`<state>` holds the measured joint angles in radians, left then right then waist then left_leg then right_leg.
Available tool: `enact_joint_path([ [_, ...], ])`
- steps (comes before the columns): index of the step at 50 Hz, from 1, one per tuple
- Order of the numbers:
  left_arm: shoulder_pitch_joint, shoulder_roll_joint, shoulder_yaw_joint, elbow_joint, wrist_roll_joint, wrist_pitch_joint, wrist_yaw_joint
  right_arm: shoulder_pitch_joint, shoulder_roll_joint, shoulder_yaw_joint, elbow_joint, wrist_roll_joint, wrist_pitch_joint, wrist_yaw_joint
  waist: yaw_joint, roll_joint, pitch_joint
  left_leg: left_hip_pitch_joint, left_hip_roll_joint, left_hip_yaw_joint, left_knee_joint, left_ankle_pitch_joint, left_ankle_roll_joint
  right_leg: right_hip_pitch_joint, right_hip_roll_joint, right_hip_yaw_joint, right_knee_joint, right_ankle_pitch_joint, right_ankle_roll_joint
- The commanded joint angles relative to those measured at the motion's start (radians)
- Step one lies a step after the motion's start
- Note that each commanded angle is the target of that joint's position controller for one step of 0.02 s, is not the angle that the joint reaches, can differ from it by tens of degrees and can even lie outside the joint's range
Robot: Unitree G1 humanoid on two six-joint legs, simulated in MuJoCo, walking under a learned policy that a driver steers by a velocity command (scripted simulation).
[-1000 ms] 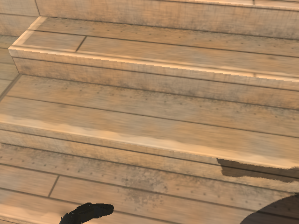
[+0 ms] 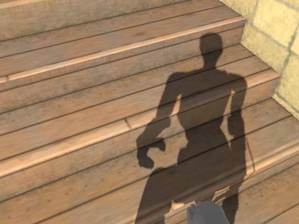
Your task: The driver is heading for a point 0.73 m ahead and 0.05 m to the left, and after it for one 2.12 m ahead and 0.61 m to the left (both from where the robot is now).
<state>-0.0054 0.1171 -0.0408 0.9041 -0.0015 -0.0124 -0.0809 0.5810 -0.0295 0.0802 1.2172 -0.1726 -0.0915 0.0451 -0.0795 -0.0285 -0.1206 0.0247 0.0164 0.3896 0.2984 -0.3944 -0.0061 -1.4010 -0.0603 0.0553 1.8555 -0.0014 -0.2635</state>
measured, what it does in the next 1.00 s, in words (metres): climbs: right foot 0.14 m higher, then left foot 0.14 m higher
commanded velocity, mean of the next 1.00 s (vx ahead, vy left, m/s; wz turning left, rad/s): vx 0.50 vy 0.00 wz -0.12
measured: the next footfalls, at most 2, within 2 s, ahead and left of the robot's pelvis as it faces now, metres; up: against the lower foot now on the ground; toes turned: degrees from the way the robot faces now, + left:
right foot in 0.14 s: +0.27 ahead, -0.12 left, +0.14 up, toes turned -6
left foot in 0.60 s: +0.56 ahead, +0.07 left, +0.28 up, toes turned -5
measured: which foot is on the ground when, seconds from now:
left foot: down 0.00-0.18, up 0.20-0.58, down 0.60-1.00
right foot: up 0.00-0.12, down 0.14-0.62, up 0.64-1.00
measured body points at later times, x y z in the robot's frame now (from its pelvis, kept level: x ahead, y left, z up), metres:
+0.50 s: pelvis +0.32 -0.03 +0.14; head +0.31 -0.01 +0.59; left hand +0.23 +0.17 -0.02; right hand +0.50 -0.23 +0.05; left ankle +0.45 +0.09 -0.33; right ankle +0.23 -0.12 -0.59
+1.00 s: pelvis +0.59 -0.02 +0.28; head +0.59 -0.01 +0.73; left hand +0.84 +0.12 +0.19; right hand +0.44 -0.18 +0.13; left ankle +0.52 +0.07 -0.45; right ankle +0.70 -0.17 -0.21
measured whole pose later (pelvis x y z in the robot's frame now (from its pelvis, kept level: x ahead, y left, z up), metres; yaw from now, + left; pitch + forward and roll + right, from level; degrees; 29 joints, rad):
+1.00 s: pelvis +0.59 -0.02 +0.28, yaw -4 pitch +6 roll +1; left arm 0.01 0.15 -0.04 0.78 0.06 -0.05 -0.06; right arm 0.57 -0.09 0.01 1.14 -0.11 -0.08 0.04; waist -0.12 -0.04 -0.12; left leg -0.24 -0.08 0.01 0.55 -0.41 0.09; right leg -1.29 -0.06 0.05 1.82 -0.11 -0.18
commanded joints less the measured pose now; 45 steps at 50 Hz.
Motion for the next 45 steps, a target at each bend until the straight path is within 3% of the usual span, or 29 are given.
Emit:
enact_joint_path([
  [1,-0.306,0.051,0.010,-0.169,0.008,0.024,0.000,0.052,-0.119,-0.014,-0.015,0.029,-0.010,0.026,0.041,0.091,0.132,0.016,0.276,-0.092,-0.206,0.714,0.161,-0.020,-0.043,-0.161,-0.280,-0.042,-0.015],
  [3,-0.341,0.036,0.010,-0.205,0.016,0.062,-0.023,-0.005,-0.179,-0.021,-0.040,0.079,-0.029,0.046,0.094,0.147,0.110,-0.212,0.285,-0.024,-0.221,1.169,0.184,0.396,0.021,-0.273,-0.346,-0.225,0.021],
  [4,-0.279,0.060,0.028,-0.201,0.002,0.053,-0.026,0.014,-0.242,-0.030,-0.046,0.084,-0.053,0.043,0.140,0.189,0.113,-0.186,0.309,-0.018,-0.134,1.568,0.162,0.519,0.081,-0.285,-0.373,-0.264,0.042],
  [6,-0.110,0.096,0.049,-0.151,-0.006,0.032,-0.022,-0.021,-0.373,-0.074,-0.070,0.114,-0.065,0.030,0.197,0.260,0.106,0.048,0.351,-0.063,0.018,1.813,0.150,0.617,0.158,-0.266,-0.728,-0.365,0.081],
  [7,0.013,0.135,0.070,-0.117,-0.006,0.018,-0.005,-0.066,-0.406,-0.091,-0.075,0.097,-0.063,0.043,0.238,0.301,0.068,0.011,0.344,-0.074,0.143,1.879,0.142,0.807,0.190,-0.240,-0.811,-0.332,0.079],
  [8,0.276,0.195,0.090,-0.031,-0.018,0.006,0.016,0.017,-0.328,-0.089,-0.075,0.044,-0.073,0.057,0.243,0.177,-0.131,-0.335,0.280,-0.138,0.442,1.676,0.088,1.340,0.132,-0.014,-0.745,0.032,-0.008],
  [9,0.508,0.240,0.107,0.044,0.016,0.009,0.038,-0.010,-0.280,-0.076,-0.098,0.035,-0.069,0.090,0.296,0.051,-0.227,-0.645,0.126,-0.213,0.747,0.813,0.082,1.646,0.020,0.355,-1.074,-0.047,-0.081],
  [10,0.660,0.287,0.127,0.110,0.064,0.016,0.036,-0.088,-0.241,-0.090,-0.126,0.121,-0.044,0.118,0.323,-0.034,-0.245,-0.757,-0.033,-0.417,1.287,0.261,0.085,1.579,-0.140,0.712,-1.373,-0.113,-0.148],
  [11,0.628,0.303,0.150,0.148,0.083,-0.015,0.054,-0.125,-0.178,-0.093,-0.135,0.142,-0.030,0.111,0.280,0.006,-0.082,-0.910,-0.033,-0.601,1.506,0.367,0.116,1.401,-0.149,0.692,-1.411,-0.212,-0.082],
  [12,0.552,0.214,0.128,0.172,0.064,-0.036,0.056,-0.189,-0.148,-0.088,-0.147,0.117,-0.038,0.096,0.235,-0.063,-0.008,-0.965,-0.025,-0.610,1.706,0.385,0.139,1.213,-0.133,0.613,-1.374,-0.238,-0.095],
  [13,0.443,0.144,0.108,0.173,0.045,-0.043,0.051,-0.245,-0.141,-0.084,-0.178,0.103,-0.043,0.082,0.167,-0.018,0.008,-1.030,-0.043,-0.615,1.794,0.339,0.169,1.135,-0.121,0.567,-1.368,-0.264,-0.095],
  [15,0.247,0.037,0.061,0.183,0.060,-0.038,0.016,-0.290,-0.080,-0.054,-0.217,0.108,-0.016,0.062,0.024,0.080,0.043,-1.108,-0.007,-0.594,1.823,0.378,0.249,0.945,-0.096,0.370,-1.413,-0.278,-0.033],
  [17,0.126,0.008,0.044,0.144,0.061,-0.056,0.013,-0.306,-0.105,-0.057,-0.241,0.122,0.015,0.050,-0.045,0.072,0.081,-1.090,0.038,-0.525,1.759,0.263,0.234,0.805,-0.077,0.214,-1.492,-0.233,-0.008],
  [20,0.263,0.043,0.036,0.177,0.104,-0.078,0.042,-0.422,-0.117,-0.037,-0.308,0.141,0.010,0.033,0.006,-0.029,0.083,-1.224,0.010,-0.460,1.975,0.143,0.242,0.836,-0.066,0.145,-1.541,-0.226,0.005],
  [21,0.326,0.033,0.027,0.196,0.123,-0.082,0.044,-0.506,-0.142,-0.039,-0.353,0.136,0.008,0.022,0.022,0.030,0.073,-1.263,0.038,-0.474,1.871,0.198,0.243,0.895,-0.062,0.128,-1.522,-0.234,0.041],
  [24,0.530,0.093,0.026,0.238,0.131,-0.088,0.030,-0.700,-0.183,-0.035,-0.469,0.145,0.020,-0.001,0.103,-0.007,0.077,-1.280,0.111,-0.455,1.475,0.276,0.173,1.068,-0.069,0.101,-1.566,-0.132,0.067],
  [26,0.401,0.135,0.028,0.135,0.053,-0.093,-0.006,-0.785,-0.184,-0.034,-0.502,0.132,0.057,0.005,0.084,-0.055,0.114,-0.806,0.077,-0.317,1.121,0.094,0.112,0.754,-0.084,0.056,-1.743,-0.002,0.019],
  [27,0.434,0.190,0.036,0.129,0.027,-0.108,-0.018,-0.740,-0.159,-0.036,-0.502,0.136,0.068,0.017,0.058,-0.120,0.084,-0.683,0.001,-0.225,1.161,0.080,0.067,0.784,-0.127,0.060,-1.723,0.342,-0.032],
  [30,0.461,0.323,0.090,0.145,0.014,-0.135,-0.025,-0.622,-0.245,-0.074,-0.507,0.151,0.069,0.015,0.004,-0.119,0.012,-0.702,-0.102,-0.204,0.764,0.025,0.098,1.329,-0.183,0.014,-1.476,1.182,-0.007],
  [31,0.538,0.229,0.086,0.163,0.062,-0.131,-0.033,-0.488,-0.303,-0.097,-0.460,0.141,0.056,0.012,0.034,-0.023,-0.137,-0.435,-0.056,-0.327,0.796,0.367,0.185,1.267,-0.117,-0.026,-1.253,1.171,0.064],
  [32,0.631,0.124,0.061,0.173,0.091,-0.123,-0.044,-0.289,-0.312,-0.098,-0.386,0.144,0.050,0.005,0.002,0.139,-0.328,-0.031,0.073,-0.716,0.597,0.290,0.332,0.936,-0.011,0.037,-1.029,0.776,0.098],
  [33,0.465,0.101,0.066,0.133,0.055,-0.092,-0.052,0.005,-0.354,-0.118,-0.303,0.083,0.059,-0.015,-0.146,0.308,-0.266,0.132,0.210,-1.172,0.212,0.089,0.415,0.589,0.179,0.112,-0.635,-0.167,0.144],
  [34,0.322,0.131,0.107,-0.014,0.029,-0.120,0.015,-0.140,-0.379,-0.159,-0.288,0.186,0.041,-0.055,-0.041,0.245,-0.143,-0.039,0.275,-1.247,0.151,-0.061,0.330,0.609,0.129,0.065,-0.306,-0.253,0.178],
  [35,0.231,0.081,0.091,-0.075,0.044,-0.120,0.040,-0.240,-0.333,-0.151,-0.274,0.202,0.023,-0.067,0.010,0.137,-0.019,-0.218,0.239,-1.125,0.155,-0.171,0.281,0.552,0.084,0.062,-0.245,-0.195,0.163],
  [36,0.178,0.028,0.079,-0.115,0.039,-0.107,0.061,-0.273,-0.265,-0.145,-0.246,0.182,0.014,-0.078,0.039,0.060,0.093,-0.370,0.228,-0.985,0.179,-0.174,0.232,0.520,0.054,0.054,-0.223,-0.136,0.148],
  [38,0.239,-0.011,0.065,-0.146,0.043,-0.079,0.067,-0.277,-0.116,-0.112,-0.206,0.153,-0.004,-0.070,0.115,0.048,0.114,-0.454,0.165,-0.800,0.133,-0.105,0.174,0.491,0.048,0.042,-0.126,-0.130,0.141],
  [41,0.188,-0.027,0.048,-0.216,0.044,-0.058,0.074,-0.247,-0.125,-0.120,-0.170,0.150,-0.036,-0.055,0.137,0.076,0.143,-0.393,0.133,-0.684,0.081,0.002,0.178,0.324,0.024,0.025,-0.056,-0.182,0.143],
  [42,0.107,0.070,0.041,-0.157,0.025,-0.050,0.025,-0.252,-0.126,-0.101,-0.169,0.050,0.005,-0.042,0.048,-0.009,0.004,-0.302,0.123,-0.708,0.124,0.108,0.225,0.177,0.082,0.135,-0.061,-0.092,0.068],
  [45,0.060,0.088,0.036,-0.162,0.057,-0.059,-0.002,-0.271,-0.166,-0.099,-0.207,0.059,0.020,-0.008,0.077,0.033,0.026,-0.347,0.114,-0.630,0.037,0.125,0.265,0.162,0.019,0.003,-0.191,-0.013,0.061],
])
Velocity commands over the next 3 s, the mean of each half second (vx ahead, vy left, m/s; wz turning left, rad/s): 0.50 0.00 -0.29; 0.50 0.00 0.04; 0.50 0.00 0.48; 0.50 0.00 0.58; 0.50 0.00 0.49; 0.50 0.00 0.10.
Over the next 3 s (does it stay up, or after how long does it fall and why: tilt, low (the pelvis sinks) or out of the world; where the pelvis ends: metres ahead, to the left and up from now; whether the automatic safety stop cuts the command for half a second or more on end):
stays up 1.58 0.26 0.70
